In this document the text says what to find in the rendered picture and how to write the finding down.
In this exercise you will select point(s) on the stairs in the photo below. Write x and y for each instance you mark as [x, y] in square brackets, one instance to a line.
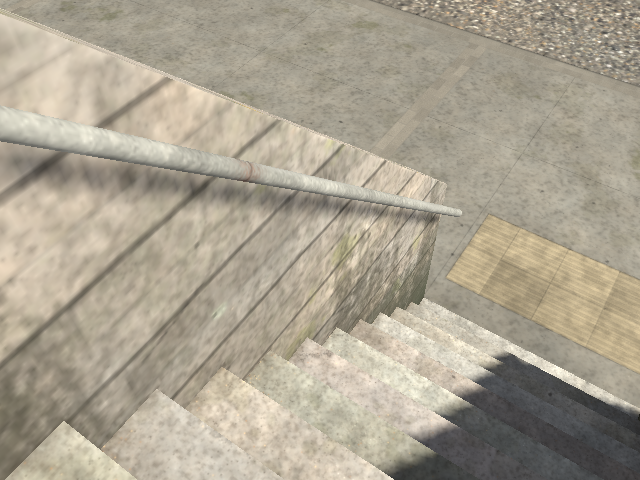
[424, 394]

